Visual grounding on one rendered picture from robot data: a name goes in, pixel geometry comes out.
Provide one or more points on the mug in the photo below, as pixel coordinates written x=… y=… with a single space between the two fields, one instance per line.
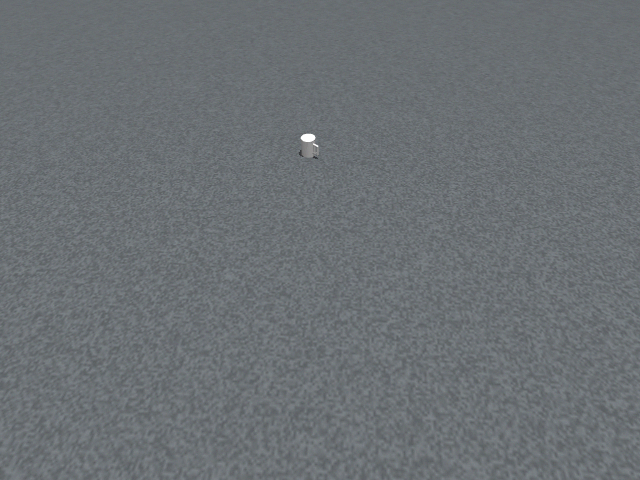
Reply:
x=308 y=146

